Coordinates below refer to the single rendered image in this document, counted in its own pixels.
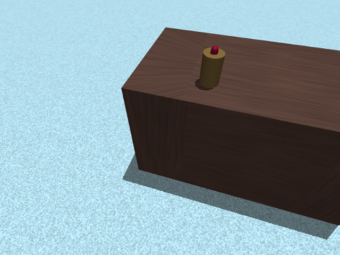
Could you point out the bottle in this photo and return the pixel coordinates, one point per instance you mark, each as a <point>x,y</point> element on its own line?
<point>211,66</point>

